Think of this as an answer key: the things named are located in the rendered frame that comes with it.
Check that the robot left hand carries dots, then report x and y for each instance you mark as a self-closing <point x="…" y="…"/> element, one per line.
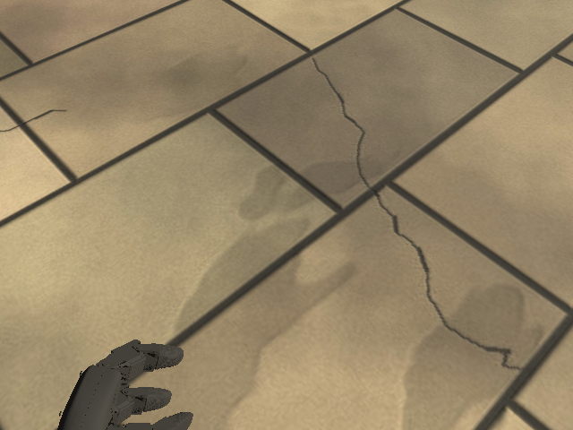
<point x="99" y="401"/>

